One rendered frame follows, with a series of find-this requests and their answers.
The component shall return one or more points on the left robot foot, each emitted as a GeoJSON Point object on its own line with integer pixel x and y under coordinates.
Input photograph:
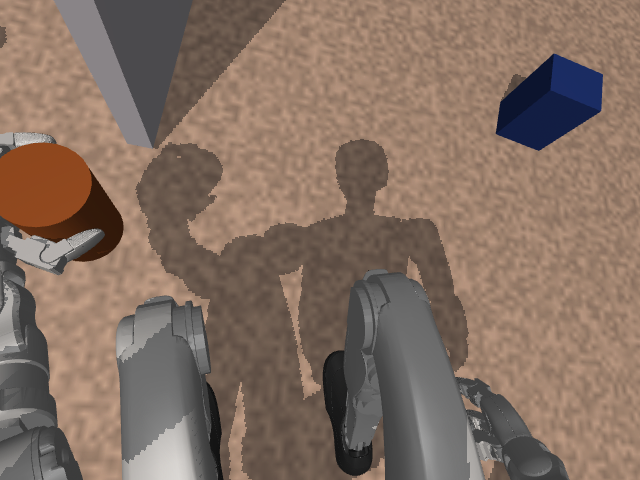
{"type": "Point", "coordinates": [215, 435]}

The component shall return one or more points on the left robot hand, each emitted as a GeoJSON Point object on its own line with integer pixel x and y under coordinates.
{"type": "Point", "coordinates": [37, 251]}

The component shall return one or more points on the left robot arm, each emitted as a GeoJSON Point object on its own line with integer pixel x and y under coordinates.
{"type": "Point", "coordinates": [31, 445]}

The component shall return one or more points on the right robot hand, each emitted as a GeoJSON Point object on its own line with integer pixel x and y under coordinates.
{"type": "Point", "coordinates": [498, 423]}

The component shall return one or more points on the right robot arm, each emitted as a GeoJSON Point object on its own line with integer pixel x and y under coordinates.
{"type": "Point", "coordinates": [526, 458]}

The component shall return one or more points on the right robot foot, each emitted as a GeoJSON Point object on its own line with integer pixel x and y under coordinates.
{"type": "Point", "coordinates": [350, 461]}

